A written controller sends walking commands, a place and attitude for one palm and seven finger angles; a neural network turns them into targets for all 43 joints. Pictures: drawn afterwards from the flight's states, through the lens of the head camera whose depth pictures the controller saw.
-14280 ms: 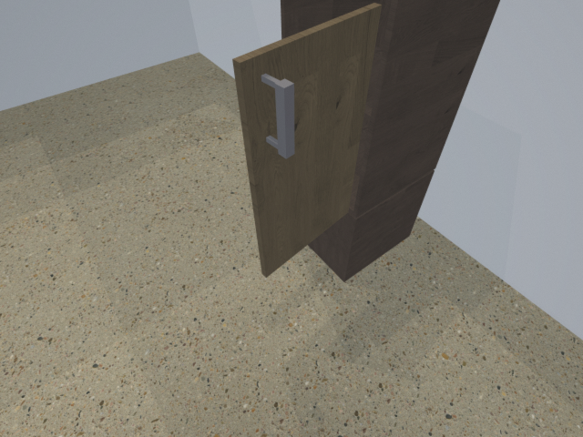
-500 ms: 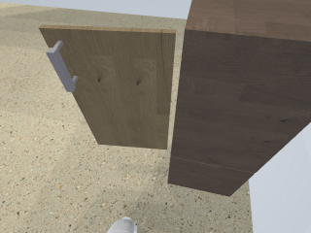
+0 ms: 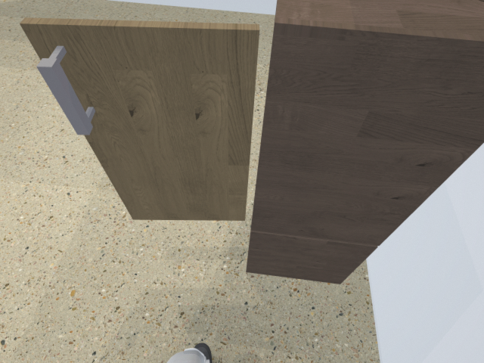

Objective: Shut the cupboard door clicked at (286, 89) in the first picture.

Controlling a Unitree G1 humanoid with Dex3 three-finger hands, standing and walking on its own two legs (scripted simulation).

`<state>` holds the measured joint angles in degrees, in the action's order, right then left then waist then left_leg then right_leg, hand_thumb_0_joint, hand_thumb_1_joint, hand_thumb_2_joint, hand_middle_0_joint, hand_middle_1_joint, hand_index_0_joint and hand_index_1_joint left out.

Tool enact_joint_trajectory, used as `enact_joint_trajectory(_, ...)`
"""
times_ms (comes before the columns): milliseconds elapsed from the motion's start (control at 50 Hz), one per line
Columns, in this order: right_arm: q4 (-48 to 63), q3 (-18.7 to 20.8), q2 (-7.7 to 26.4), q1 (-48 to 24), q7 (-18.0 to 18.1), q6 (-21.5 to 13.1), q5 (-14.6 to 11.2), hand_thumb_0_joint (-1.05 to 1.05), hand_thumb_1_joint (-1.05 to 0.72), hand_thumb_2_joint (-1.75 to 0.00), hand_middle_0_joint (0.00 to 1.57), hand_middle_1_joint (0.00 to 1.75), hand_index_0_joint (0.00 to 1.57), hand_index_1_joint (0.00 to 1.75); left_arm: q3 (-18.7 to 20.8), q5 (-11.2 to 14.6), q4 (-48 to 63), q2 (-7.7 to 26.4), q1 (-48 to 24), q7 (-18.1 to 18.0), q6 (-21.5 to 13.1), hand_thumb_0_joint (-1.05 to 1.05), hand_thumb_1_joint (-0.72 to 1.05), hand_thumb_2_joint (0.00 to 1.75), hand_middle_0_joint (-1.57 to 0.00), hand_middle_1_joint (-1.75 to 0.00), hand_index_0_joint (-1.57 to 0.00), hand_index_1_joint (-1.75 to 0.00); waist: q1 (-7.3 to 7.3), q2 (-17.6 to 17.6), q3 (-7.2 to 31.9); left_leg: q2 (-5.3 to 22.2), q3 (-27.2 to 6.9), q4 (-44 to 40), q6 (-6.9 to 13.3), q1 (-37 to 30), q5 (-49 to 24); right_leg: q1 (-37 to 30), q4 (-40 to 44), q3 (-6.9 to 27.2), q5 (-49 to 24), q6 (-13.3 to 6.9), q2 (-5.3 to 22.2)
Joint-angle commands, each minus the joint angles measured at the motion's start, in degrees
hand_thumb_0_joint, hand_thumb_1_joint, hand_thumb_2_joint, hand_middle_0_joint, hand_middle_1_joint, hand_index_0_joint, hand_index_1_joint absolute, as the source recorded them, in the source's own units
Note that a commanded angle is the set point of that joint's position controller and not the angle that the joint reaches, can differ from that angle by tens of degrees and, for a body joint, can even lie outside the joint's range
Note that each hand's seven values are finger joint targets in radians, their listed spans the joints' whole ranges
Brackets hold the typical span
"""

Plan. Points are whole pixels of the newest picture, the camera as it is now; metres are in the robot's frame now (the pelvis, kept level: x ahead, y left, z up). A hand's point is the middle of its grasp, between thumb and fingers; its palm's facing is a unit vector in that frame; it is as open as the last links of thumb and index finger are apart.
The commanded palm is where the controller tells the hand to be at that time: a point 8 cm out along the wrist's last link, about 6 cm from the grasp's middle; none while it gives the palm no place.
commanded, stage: come to a stop and stand still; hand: left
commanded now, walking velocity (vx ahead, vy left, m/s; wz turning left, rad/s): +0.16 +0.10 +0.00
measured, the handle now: (72, 92) +0.49 +0.31 +0.15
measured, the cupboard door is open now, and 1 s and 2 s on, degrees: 97 97 97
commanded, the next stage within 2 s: look again from close up in 0.80 s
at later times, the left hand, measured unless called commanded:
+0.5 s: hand out of the picture -0.03 +0.15 -0.18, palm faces +0.13 -0.97 -0.19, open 7.3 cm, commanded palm none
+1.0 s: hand out of the picture +0.02 +0.17 -0.18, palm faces +0.02 -0.98 -0.22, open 7.3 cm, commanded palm none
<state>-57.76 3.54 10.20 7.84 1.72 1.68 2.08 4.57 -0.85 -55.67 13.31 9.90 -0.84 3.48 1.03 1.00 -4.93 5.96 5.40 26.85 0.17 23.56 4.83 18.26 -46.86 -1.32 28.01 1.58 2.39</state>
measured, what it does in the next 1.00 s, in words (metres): steps on the spot: right foot, then left foot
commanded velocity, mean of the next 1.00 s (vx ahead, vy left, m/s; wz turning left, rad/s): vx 0.02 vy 0.05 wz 0.00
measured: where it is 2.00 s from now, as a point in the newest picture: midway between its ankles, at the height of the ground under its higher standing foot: outside the picture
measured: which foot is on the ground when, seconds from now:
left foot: down 0.00-0.06, up 0.08-0.42, down 0.44-1.00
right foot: up 0.00-0.04, down 0.06-1.00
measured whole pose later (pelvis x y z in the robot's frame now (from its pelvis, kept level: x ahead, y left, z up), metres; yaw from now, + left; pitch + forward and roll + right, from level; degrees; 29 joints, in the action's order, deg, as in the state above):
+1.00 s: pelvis +0.01 +0.00 +0.00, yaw +2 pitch +0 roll +0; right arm -60.6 1.2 10.4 13.7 1.0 -0.3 1.0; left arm -0.3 -1.0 -61.4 9.5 14.7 -3.2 -1.6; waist 0.7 -0.4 -3.2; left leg 1.1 6.1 30.8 1.5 14.9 16.3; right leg 6.7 -27.4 -2.6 20.7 2.8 4.0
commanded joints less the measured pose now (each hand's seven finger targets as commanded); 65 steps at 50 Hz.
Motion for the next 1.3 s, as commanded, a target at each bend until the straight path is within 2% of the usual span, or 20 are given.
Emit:
enact_joint_trajectory(0,1.4,2.2,8.3,2.0,-0.2,0.2,-0.1,0.0,-0.9,-0.9,0.2,0.3,0.2,0.3,-0.4,-0.1,-3.3,0.2,15.7,0.3,-1.7,0.0,0.9,0.9,-0.2,-0.3,-0.2,-0.3,-3.84,6.6,7.3,3.5,-8.1,-10.4,1.0,2.8,26.6,-19.2,24.6,-4.9,-8.9,-1.9,-2.1)
enact_joint_trajectory(20,1.9,1.5,4.8,2.6,-0.7,0.6,-0.9,0.0,-0.9,-0.9,0.2,0.3,0.2,0.3,-0.1,-0.6,-3.6,4.0,17.1,-0.2,-2.3,0.0,0.9,0.9,-0.2,-0.3,-0.2,-0.3,-4.24,-5.6,6.9,-1.7,-3.8,-0.4,-2.0,6.5,26.9,-18.8,34.8,5.9,2.3,-4.1,7.2)
enact_joint_trajectory(40,3.7,0.6,1.7,0.3,-1.3,0.8,-1.1,0.0,-0.9,-0.9,0.2,0.3,0.2,0.3,-0.2,-1.0,-2.1,7.8,12.0,-0.7,-2.7,0.0,0.9,0.9,-0.2,-0.3,-0.2,-0.3,-3.99,-19.7,0.5,-5.0,-1.7,9.4,-3.8,10.5,24.4,-8.5,43.1,20.5,16.9,-7.9,18.5)
enact_joint_trajectory(60,4.2,0.9,5.1,-1.0,-1.9,1.0,-0.6,0.0,-0.9,-0.9,0.2,0.3,0.2,0.3,-1.1,-0.7,0.2,7.9,6.2,-1.0,-3.0,0.0,0.9,0.9,-0.2,-0.3,-0.2,-0.3,-2.89,-14.4,-3.7,-2.9,-6.0,14.7,-2.5,7.1,21.9,2.0,45.0,20.8,18.6,-9.2,20.7)
enact_joint_trajectory(80,3.3,1.0,4.6,1.1,-2.4,1.1,-0.4,0.0,-0.9,-0.9,0.2,0.3,0.2,0.3,-1.2,-0.8,0.8,7.5,1.6,-0.8,-3.3,0.0,0.9,0.9,-0.2,-0.3,-0.2,-0.3,-0.59,-11.5,-3.2,-3.7,-5.1,18.0,-2.3,4.6,18.4,3.2,43.7,17.6,12.1,-9.5,18.2)
enact_joint_trajectory(140,-0.8,1.0,4.7,7.1,-2.5,0.6,-0.4,0.0,-0.9,-0.9,0.2,0.3,0.2,0.3,-1.7,0.0,-0.6,4.3,2.0,-0.6,-5.0,0.0,0.9,0.9,-0.2,-0.3,-0.2,-0.3,0.24,-11.0,-4.2,-3.7,-4.4,22.2,-2.8,5.8,11.8,-5.0,39.0,8.9,-8.2,-7.2,12.7)
enact_joint_trajectory(240,-0.6,0.7,4.6,6.0,-2.1,-0.4,-1.0,0.0,-0.9,-0.9,0.2,0.3,0.2,0.3,-0.9,-0.5,-4.1,4.8,10.0,-1.1,-6.1,0.0,0.9,0.9,-0.2,-0.3,-0.2,-0.3,-3.12,-9.0,0.1,-3.9,-3.2,18.5,-4.0,7.1,16.0,-17.8,30.7,7.3,-36.2,-9.0,16.8)
enact_joint_trajectory(320,-0.3,-0.2,3.3,4.6,-1.2,-0.9,-1.7,0.0,-0.9,-0.9,0.2,0.3,0.2,0.3,-0.7,-0.6,-6.1,5.0,12.1,-1.7,-5.4,0.0,0.9,0.9,-0.2,-0.3,-0.2,-0.3,-4.16,-12.5,3.3,-5.4,-1.7,6.9,-3.4,1.4,18.3,-21.3,22.9,6.6,-55.6,-9.9,16.8)
enact_joint_trajectory(380,-2.7,-0.5,3.6,9.4,-0.4,-1.8,-1.6,0.0,-0.9,-0.9,0.2,0.3,0.2,0.3,-1.4,0.3,-6.4,3.7,9.6,-1.8,-4.8,0.0,0.9,0.9,-0.2,-0.3,-0.2,-0.3,-1.1,-9.9,5.1,-5.0,-0.5,-5.5,-1.8,-16.3,-3.4,-10.7,16.1,1.8,-49.8,-4.6,10.0)
enact_joint_trajectory(420,-3.6,0.3,7.6,11.9,0.4,-2.2,-1.4,0.0,-0.9,-0.9,0.2,0.3,0.2,0.3,-2.3,0.5,-6.1,-0.4,11.3,-1.9,-4.4,0.0,0.9,0.9,-0.2,-0.3,-0.2,-0.3,-1.07,3.5,10.0,5.9,-9.5,0.7,3.6,-25.5,-29.1,-3.1,14.3,-1.9,-23.0,-1.2,4.9)
enact_joint_trajectory(440,-4.0,0.5,8.1,12.4,0.5,-1.7,-1.3,0.0,-0.9,-0.9,0.2,0.3,0.2,0.3,-2.5,0.2,-6.2,-1.7,11.1,-2.3,-3.9,0.0,0.9,0.9,-0.2,-0.3,-0.2,-0.3,-0.8,4.6,8.5,8.1,-8.9,-0.6,5.2,-22.7,-27.1,-3.9,15.0,-2.3,-7.6,-1.0,3.5)
enact_joint_trajectory(460,-3.9,0.1,7.2,10.1,0.7,-1.5,-1.2,0.0,-0.9,-0.9,0.2,0.3,0.2,0.3,-2.7,0.2,-6.6,-2.1,10.9,-2.1,-3.2,0.0,0.9,0.9,-0.2,-0.3,-0.2,-0.3,-1.43,6.1,6.5,7.0,-9.1,-2.6,5.7,-20.0,-21.3,-3.9,15.6,-2.3,-5.3,-0.7,3.1)
enact_joint_trajectory(520,-3.3,-0.5,5.6,6.7,1.0,-1.4,-1.4,0.0,-0.9,-0.9,0.2,0.3,0.2,0.3,-2.9,0.1,-7.6,-1.6,10.5,-1.6,-2.8,0.0,0.9,0.9,-0.2,-0.3,-0.2,-0.3,-2.11,7.6,1.5,3.9,-8.0,-4.4,4.0,-14.4,-14.7,-6.6,20.4,-1.3,-12.4,-1.1,3.4)
enact_joint_trajectory(600,-3.2,-0.4,4.5,6.9,0.7,-1.5,-1.7,0.0,-0.9,-0.9,0.2,0.3,0.2,0.3,-3.1,-0.1,-8.7,-0.1,10.4,-1.6,-4.0,0.0,0.9,0.9,-0.2,-0.3,-0.2,-0.3,-0.86,-5.5,3.8,0.4,-4.8,-1.8,0.9,-17.3,-9.9,-8.2,24.5,0.8,-28.0,-1.8,6.0)
enact_joint_trajectory(860,-5.0,-1.3,4.2,7.5,0.6,-2.1,-1.4,0.0,-0.9,-0.9,0.2,0.3,0.2,0.3,-3.2,0.1,-8.1,0.7,9.4,-1.5,-4.0,0.0,0.9,0.9,-0.2,-0.3,-0.2,-0.3,-1.27,0.0,2.1,0.3,-4.7,-4.7,0.5,-17.4,-11.2,-9.7,26.3,-0.1,-25.2,-1.7,5.6)
enact_joint_trajectory(880,-0.3,-1.3,7.7,6.0,-0.4,-3.1,-1.7,0.0,-0.9,-0.9,0.2,0.3,0.2,0.3,-4.0,-1.3,-6.9,2.2,11.5,-3.8,-5.4,0.0,0.9,0.9,-0.2,-0.3,-0.2,-0.3,-1.24,-1.0,-0.1,1.4,-5.0,6.1,0.1,-15.3,-26.7,-3.2,24.0,3.4,-35.8,-0.9,4.7)
enact_joint_trajectory(920,0.2,-1.5,4.9,8.8,-0.4,-3.3,-0.9,0.0,-0.9,-0.9,0.2,0.3,0.2,0.3,-3.1,-0.5,-4.7,4.5,10.5,-2.9,-5.9,0.0,0.9,0.9,-0.2,-0.3,-0.2,-0.3,-0.46,0.8,4.4,-0.4,-4.7,3.3,0.6,-14.2,-14.1,-9.2,19.3,1.8,-42.8,-3.8,7.1)
enact_joint_trajectory(980,0.9,-1.5,6.8,10.0,-0.2,-3.1,-1.1,0.0,-0.9,-0.9,0.2,0.3,0.2,0.3,-3.5,0.0,-3.0,2.9,9.7,-2.6,-5.5,0.0,0.9,0.9,-0.2,-0.3,-0.2,-0.3,-0.43,0.6,11.9,1.0,-5.5,3.8,2.2,-17.2,-18.2,-10.7,17.6,0.0,-32.0,-3.7,4.4)
enact_joint_trajectory(1160,2.4,-2.0,6.2,8.2,-0.8,-1.9,-1.2,0.0,-0.9,-0.9,0.2,0.3,0.2,0.3,-3.6,0.1,-1.2,3.9,8.3,-1.8,-4.0,0.0,0.9,0.9,-0.2,-0.3,-0.2,-0.3,-0.74,-1.6,-1.0,-0.9,-6.0,-2.1,2.1,-7.6,8.3,-4.1,22.5,1.7,-10.6,-3.7,3.9)
enact_joint_trajectory(1280,2.1,-1.9,6.4,9.4,-1.2,-1.7,-1.1,0.0,-0.9,-0.9,0.2,0.3,0.2,0.3,-3.7,-0.1,-0.7,3.9,9.2,-1.5,-3.9,0.0,0.9,0.9,-0.2,-0.3,-0.2,-0.3,-0.59,-2.5,-1.2,-0.9,-6.5,-4.9,1.9,-7.7,15.4,-1.5,24.1,2.5,-4.8,-3.6,3.6)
